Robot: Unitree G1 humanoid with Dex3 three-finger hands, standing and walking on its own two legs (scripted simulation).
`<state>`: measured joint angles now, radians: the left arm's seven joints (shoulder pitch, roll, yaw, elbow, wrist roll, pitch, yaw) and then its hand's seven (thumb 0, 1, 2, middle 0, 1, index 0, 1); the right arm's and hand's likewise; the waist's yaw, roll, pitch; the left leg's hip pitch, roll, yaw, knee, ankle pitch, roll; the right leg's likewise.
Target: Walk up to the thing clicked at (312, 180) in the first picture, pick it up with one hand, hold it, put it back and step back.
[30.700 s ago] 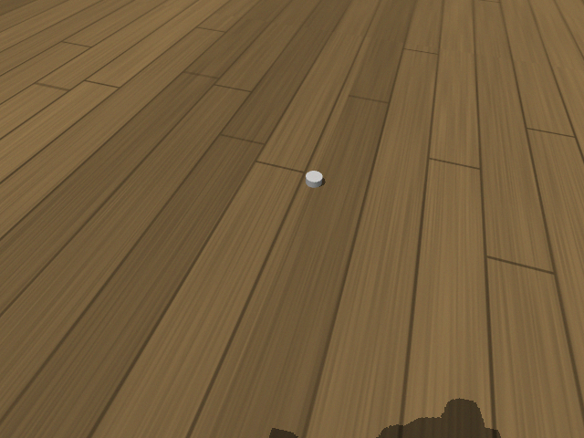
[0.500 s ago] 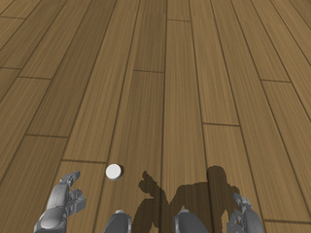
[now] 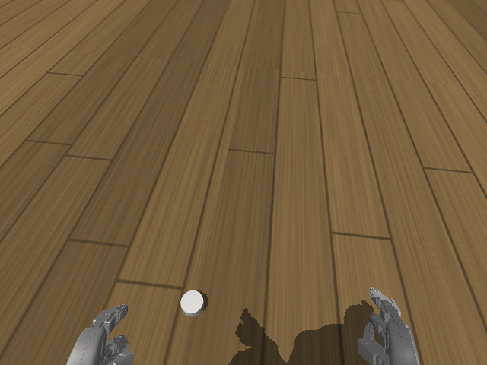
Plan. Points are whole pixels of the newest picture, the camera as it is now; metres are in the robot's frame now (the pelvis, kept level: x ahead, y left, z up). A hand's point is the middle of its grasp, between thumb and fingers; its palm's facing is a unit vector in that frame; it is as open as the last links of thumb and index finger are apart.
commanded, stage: home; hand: left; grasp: from above
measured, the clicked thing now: (192, 303) +0.46 +0.19 -0.70
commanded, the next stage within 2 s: stand in 1.74 s
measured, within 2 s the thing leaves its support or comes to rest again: neither
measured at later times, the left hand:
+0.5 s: hand (135, 357) +0.16 +0.17 -0.05, palm faces +0.04 -0.98 -0.20, open 7.4 cm
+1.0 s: hand (132, 360) +0.16 +0.18 -0.05, palm faces +0.04 -0.98 -0.20, open 7.4 cm
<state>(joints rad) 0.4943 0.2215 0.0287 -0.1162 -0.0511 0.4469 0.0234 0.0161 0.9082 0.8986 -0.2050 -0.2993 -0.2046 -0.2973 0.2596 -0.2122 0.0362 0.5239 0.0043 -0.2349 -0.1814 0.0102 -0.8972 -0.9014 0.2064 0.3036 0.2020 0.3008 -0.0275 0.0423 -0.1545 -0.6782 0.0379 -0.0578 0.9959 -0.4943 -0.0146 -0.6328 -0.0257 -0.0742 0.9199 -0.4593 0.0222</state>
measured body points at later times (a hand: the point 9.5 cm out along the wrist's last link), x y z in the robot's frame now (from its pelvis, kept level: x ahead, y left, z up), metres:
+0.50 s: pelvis +0.00 +0.00 +0.00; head +0.02 +0.00 +0.45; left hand +0.16 +0.22 -0.03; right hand +0.15 -0.25 -0.07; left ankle +0.00 +0.12 -0.68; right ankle +0.00 -0.14 -0.68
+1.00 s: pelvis -0.01 +0.00 +0.00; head +0.01 +0.00 +0.45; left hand +0.15 +0.23 -0.03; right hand +0.15 -0.25 -0.06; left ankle +0.00 +0.12 -0.68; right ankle +0.00 -0.14 -0.68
